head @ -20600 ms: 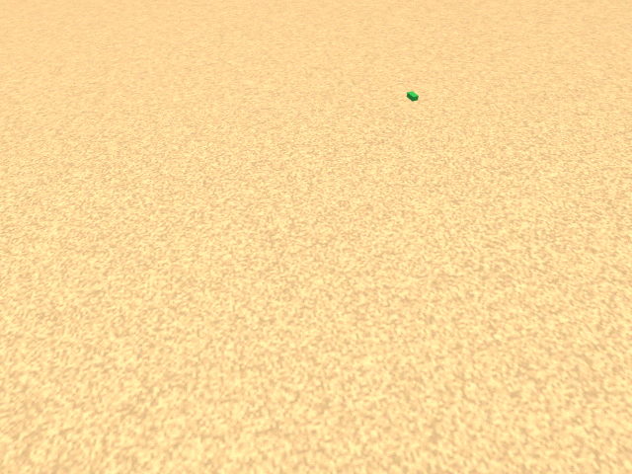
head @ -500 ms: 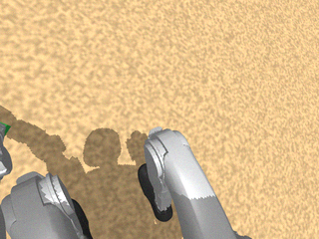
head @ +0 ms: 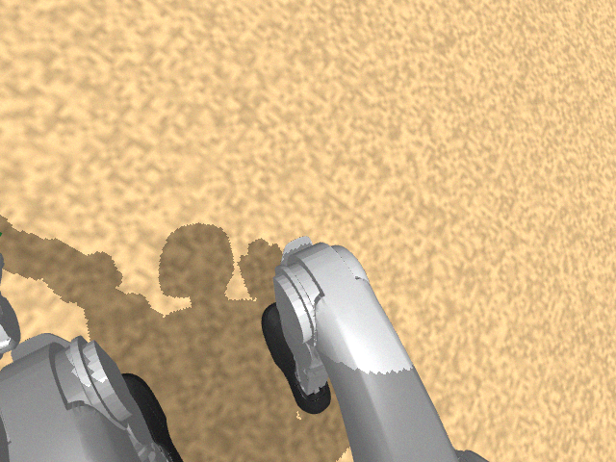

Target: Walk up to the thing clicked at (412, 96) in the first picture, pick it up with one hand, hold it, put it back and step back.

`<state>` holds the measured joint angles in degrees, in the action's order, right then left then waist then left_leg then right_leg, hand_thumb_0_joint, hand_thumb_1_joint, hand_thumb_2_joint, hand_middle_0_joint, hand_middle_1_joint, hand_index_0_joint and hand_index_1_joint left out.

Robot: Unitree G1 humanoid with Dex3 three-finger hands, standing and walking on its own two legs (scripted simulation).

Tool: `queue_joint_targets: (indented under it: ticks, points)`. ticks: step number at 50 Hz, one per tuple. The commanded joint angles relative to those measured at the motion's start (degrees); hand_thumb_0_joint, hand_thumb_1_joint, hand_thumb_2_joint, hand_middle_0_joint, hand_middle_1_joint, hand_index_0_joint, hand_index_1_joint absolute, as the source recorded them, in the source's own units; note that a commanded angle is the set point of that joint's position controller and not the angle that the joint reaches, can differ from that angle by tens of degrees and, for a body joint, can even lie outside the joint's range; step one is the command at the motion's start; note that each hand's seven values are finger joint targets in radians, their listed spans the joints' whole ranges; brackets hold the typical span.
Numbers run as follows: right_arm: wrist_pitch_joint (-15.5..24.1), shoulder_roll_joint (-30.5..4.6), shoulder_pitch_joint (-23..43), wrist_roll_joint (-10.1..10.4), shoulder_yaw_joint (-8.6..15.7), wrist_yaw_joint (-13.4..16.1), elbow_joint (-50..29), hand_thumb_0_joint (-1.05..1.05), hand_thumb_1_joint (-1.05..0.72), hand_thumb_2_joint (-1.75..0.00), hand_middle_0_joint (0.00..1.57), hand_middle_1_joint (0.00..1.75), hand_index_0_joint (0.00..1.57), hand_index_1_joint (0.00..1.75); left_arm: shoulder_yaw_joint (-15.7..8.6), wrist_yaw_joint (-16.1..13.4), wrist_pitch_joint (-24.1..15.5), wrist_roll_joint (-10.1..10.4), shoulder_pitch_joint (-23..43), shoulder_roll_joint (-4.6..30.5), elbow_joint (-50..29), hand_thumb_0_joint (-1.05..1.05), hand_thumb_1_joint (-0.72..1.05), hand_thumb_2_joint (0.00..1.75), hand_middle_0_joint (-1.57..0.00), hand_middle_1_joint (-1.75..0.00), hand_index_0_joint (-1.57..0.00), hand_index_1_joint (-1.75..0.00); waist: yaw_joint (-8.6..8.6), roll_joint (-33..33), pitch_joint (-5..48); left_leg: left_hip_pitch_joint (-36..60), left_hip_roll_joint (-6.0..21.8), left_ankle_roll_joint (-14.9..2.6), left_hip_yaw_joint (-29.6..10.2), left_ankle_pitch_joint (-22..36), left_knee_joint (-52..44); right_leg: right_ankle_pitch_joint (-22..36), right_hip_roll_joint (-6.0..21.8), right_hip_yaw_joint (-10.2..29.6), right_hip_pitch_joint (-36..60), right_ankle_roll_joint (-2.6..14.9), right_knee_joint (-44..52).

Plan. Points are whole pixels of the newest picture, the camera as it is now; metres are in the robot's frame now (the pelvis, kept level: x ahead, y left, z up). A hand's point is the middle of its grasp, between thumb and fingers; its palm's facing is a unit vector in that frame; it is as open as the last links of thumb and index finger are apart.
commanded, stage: rest palm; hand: left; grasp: from above
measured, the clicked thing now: out of the picture +0.47 +0.31 -0.31
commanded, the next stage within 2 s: close in 0.92 s
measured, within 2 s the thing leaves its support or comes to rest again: neither
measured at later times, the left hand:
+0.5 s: hand out of the picture +0.46 +0.30 -0.25, palm faces -0.29 -0.33 -0.90, open 13.9 cm
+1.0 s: hand out of the picture +0.47 +0.30 -0.27, palm faces -0.27 -0.33 -0.90, open 13.7 cm
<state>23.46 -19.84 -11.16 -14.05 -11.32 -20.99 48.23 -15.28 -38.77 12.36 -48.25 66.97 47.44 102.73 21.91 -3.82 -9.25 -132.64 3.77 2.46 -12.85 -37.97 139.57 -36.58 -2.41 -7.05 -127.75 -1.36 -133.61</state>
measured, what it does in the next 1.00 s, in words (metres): stands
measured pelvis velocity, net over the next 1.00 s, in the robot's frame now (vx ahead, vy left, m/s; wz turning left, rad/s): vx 0.00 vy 0.01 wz -0.07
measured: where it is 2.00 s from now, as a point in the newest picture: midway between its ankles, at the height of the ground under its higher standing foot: (235, 413)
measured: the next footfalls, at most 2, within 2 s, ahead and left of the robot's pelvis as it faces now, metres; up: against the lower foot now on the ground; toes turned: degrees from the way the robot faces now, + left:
none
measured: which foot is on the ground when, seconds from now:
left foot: down 0.00-1.00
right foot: down 0.00-1.00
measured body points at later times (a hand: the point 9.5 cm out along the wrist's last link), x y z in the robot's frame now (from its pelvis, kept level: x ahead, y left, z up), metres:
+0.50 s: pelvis +0.00 +0.01 +0.00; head +0.30 +0.09 +0.32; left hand +0.47 +0.31 -0.20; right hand -0.01 -0.23 -0.05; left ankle +0.08 +0.14 -0.29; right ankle +0.11 -0.11 -0.29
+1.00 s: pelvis +0.00 +0.01 +0.00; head +0.31 +0.10 +0.31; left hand +0.48 +0.31 -0.22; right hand +0.00 -0.22 -0.04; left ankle +0.08 +0.14 -0.29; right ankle +0.11 -0.11 -0.29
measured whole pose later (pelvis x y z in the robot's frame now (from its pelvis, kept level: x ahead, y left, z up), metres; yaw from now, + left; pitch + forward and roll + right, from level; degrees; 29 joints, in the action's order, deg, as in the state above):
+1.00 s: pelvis +0.00 +0.01 +0.00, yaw -4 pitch +26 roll -15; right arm 24.7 -22.7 -6.7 -14.9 -19.5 -22.6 40.2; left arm -13.9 -43.7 12.0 -47.1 71.1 58.6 106.4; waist 26.3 -9.3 -16.2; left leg -131.8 3.4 1.4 -17.6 -40.1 143.0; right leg -37.4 -3.5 -10.7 -123.7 -3.4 -132.6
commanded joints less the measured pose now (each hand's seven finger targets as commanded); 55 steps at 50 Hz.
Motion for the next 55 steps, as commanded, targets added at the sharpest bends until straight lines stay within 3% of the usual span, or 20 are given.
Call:
queue_joint_targets:
  ticks: [1,2,3,7,9,10,11,13,18,21,23,28,30,33,35,46,51,55]
  points:
    - [1.1,-17.6,-13.3,0.1,4.2,-0.8,2.5,0.00,-0.92,-0.91,0.20,0.30,0.20,0.30,2.4,-4.9,-1.6,-2.3,24.1,10.8,-11.4,0.00,-0.59,1.01,-0.12,-0.99,-0.09,-1.01,4.47,29.7,43.2,31.8,-0.1,-2.12,6.2,6.9,-12.3,10.6,-1.8,-5.8,21.6,2.68,14.6]
    - [0.8,-18.3,-14.7,0.0,4.4,-1.0,4.2,0.00,-0.92,-0.91,0.20,0.30,0.20,0.30,-0.2,-5.4,-1.4,-2.2,21.8,13.3,-8.7,0.00,-0.60,1.03,-0.12,-0.98,-0.08,-1.01,3.92,29.0,43.2,31.8,0.3,-2.04,6.1,8.5,-12.0,12.1,-1.8,-5.9,22.3,2.59,14.4]
    - [0.9,-17.8,-14.1,-0.1,3.9,-1.5,3.5,0.00,-0.92,-0.91,0.20,0.30,0.20,0.30,0.6,-5.1,-0.9,-2.6,21.2,11.7,-7.0,0.00,-0.59,1.05,-0.13,-0.98,-0.10,-1.02,4.41,28.1,41.2,30.2,0.0,-2.21,6.2,9.1,-10.8,12.7,-1.7,-6.0,21.0,2.49,13.9]
    - [1.1,-18.8,-13.3,-0.2,3.4,-1.9,3.4,0.00,-0.92,-0.91,0.20,0.30,0.20,0.30,0.8,-4.9,-0.1,-3.7,18.4,13.0,-1.8,0.00,-0.54,1.12,-0.18,-1.03,-0.14,-1.07,4.52,25.3,36.7,28.0,-0.1,-2.77,6.4,9.0,-10.9,12.8,-2.1,-6.0,22.0,2.33,14.5]
    - [1.1,-19.3,-14.2,-0.3,2.6,-2.4,2.7,0.00,-0.91,-0.91,0.20,0.30,0.20,0.30,-1.2,-5.8,0.3,-4.4,16.2,15.5,0.6,0.00,-0.51,1.05,-0.17,-1.02,-0.14,-1.04,4.39,23.6,36.7,27.6,-0.1,-2.84,5.7,10.2,-11.3,13.7,-2.1,-6.5,22.9,2.34,14.4]
    - [1.0,-19.5,-13.8,0.0,2.6,-2.4,2.2,0.00,-0.91,-0.91,0.20,0.30,0.20,0.30,-1.1,-6.2,0.4,-4.4,15.2,15.4,1.4,0.00,-0.51,1.01,-0.16,-1.01,-0.14,-1.03,4.12,23.5,36.2,27.2,0.0,-2.89,5.6,10.2,-11.2,13.8,-2.2,-6.5,23.1,2.25,14.4]
    - [0.9,-18.8,-12.7,-0.3,2.1,-2.5,1.3,0.00,-0.91,-0.91,0.20,0.30,0.20,0.30,-0.1,-6.1,0.5,-3.5,15.3,13.8,1.5,0.00,-0.52,0.99,-0.16,-1.01,-0.14,-1.03,5.15,22.7,35.0,27.0,0.0,-2.88,5.4,9.9,-11.3,14.1,-2.2,-6.5,23.4,2.06,14.1]
    - [0.7,-19.4,-13.0,-0.1,1.6,-2.6,-0.2,0.00,-0.91,-0.91,0.20,0.30,0.20,0.30,-0.8,-6.8,0.5,-2.9,14.8,15.1,2.5,0.00,-0.53,0.99,-0.12,-1.04,-0.11,-1.05,5.12,21.7,36.2,25.8,0.3,-3.18,5.2,11.0,-10.8,15.4,-2.7,-6.6,25.3,1.68,14.6]
    - [1.0,-19.5,-11.2,-0.3,0.0,-2.1,-2.1,0.00,-0.92,-0.91,0.20,0.30,0.20,0.30,1.8,-6.3,-0.3,-0.7,17.1,15.4,0.1,0.00,-0.52,0.96,-0.13,-1.03,-0.12,-1.04,6.62,22.3,35.1,25.6,0.4,-3.07,4.8,10.7,-9.9,15.2,-2.5,-6.9,25.4,1.23,14.1]
    - [1.1,-20.5,-11.0,-0.5,-0.2,-1.8,-1.9,0.00,-0.91,-0.91,0.20,0.30,0.20,0.30,1.4,-7.3,-1.1,-1.1,18.0,17.3,-0.3,0.00,-0.53,0.95,-0.11,-1.04,-0.11,-1.04,6.53,25.3,33.7,28.2,0.8,-2.43,3.6,8.0,-11.1,12.4,-2.3,-7.9,23.5,1.85,13.8]
    - [1.3,-20.8,-10.2,-0.7,-0.4,-1.7,-2.6,0.00,-0.92,-0.91,0.20,0.30,0.20,0.30,1.6,-7.7,-1.6,-0.8,18.4,17.6,-1.1,0.00,-0.53,0.95,-0.12,-1.03,-0.11,-1.04,7.36,26.1,32.3,28.8,0.6,-2.31,3.1,6.0,-11.4,10.8,-2.2,-8.2,23.1,1.95,13.7]
    - [1.1,-21.5,-10.5,-0.8,-1.4,-1.6,-2.5,0.00,-0.92,-0.91,0.20,0.30,0.20,0.30,0.2,-8.8,-2.1,-0.8,18.6,20.7,-1.0,0.00,-0.55,1.00,-0.13,-1.01,-0.11,-1.03,7.46,27.6,33.9,29.3,1.0,-2.22,3.2,8.3,-10.9,13.2,-2.3,-8.2,25.3,1.89,14.0]
    - [1.3,-21.2,-9.6,-1.3,-2.4,-1.7,-3.0,0.00,-0.92,-0.91,0.20,0.30,0.20,0.30,0.9,-8.4,-1.9,-0.2,17.9,20.6,-1.3,0.00,-0.54,1.01,-0.14,-1.01,-0.12,-1.03,7.81,27.3,33.4,29.1,0.9,-2.15,3.6,9.1,-9.8,14.1,-2.3,-8.1,26.0,1.67,13.5]
    - [1.3,-21.6,-9.9,-0.9,-2.7,-1.8,-3.1,0.00,-0.92,-0.91,0.20,0.30,0.20,0.30,0.2,-8.8,-1.5,-0.9,17.8,22.0,-0.4,0.00,-0.49,1.03,-0.18,-1.01,-0.15,-1.03,7.86,27.2,32.7,28.8,1.2,-2.13,2.8,10.0,-9.8,14.9,-2.3,-8.5,26.1,1.54,13.5]
    - [1.4,-21.3,-9.1,-1.2,-3.4,-2.1,-3.7,0.00,-0.92,-0.91,0.20,0.30,0.20,0.30,1.4,-8.0,-1.2,-0.4,17.3,20.9,-0.2,0.00,-0.50,1.00,-0.17,-0.99,-0.15,-1.01,8.37,26.5,31.5,28.6,1.1,-1.99,2.7,9.8,-9.7,15.1,-2.3,-8.9,25.7,1.43,13.0]
    - [1.3,-22.4,-9.1,-0.1,-3.7,-2.0,-5.4,0.00,-0.91,-0.91,0.20,0.30,0.20,0.30,2.5,-7.1,-0.2,0.8,16.6,21.5,-1.0,0.00,-0.48,0.93,-0.16,-0.99,-0.15,-0.99,8.89,25.6,29.7,28.3,1.7,-1.96,1.0,8.8,-10.6,14.6,-2.7,-9.7,25.7,1.29,13.2]
    - [1.1,-22.3,-8.6,-0.6,-4.3,-1.6,-5.5,0.00,-0.92,-0.91,0.20,0.30,0.20,0.30,4.0,-7.0,-0.5,1.5,17.4,20.7,-2.7,0.00,-0.48,0.93,-0.16,-0.98,-0.15,-0.99,9.70,26.5,29.0,28.9,1.6,-1.85,1.3,8.9,-10.4,14.9,-2.8,-9.9,26.2,1.19,13.3]
    - [0.7,-22.9,-9.3,-0.2,-4.2,-1.5,-6.1,0.00,-0.90,-0.90,0.20,0.30,0.20,0.30,3.7,-8.1,-0.4,1.2,17.8,21.2,-2.7,0.00,-0.24,0.82,-0.33,-0.89,-0.33,-0.89,9.47,27.5,30.0,30.3,2.1,-1.68,0.5,11.0,-10.7,16.4,-2.9,-10.2,27.0,1.35,13.7]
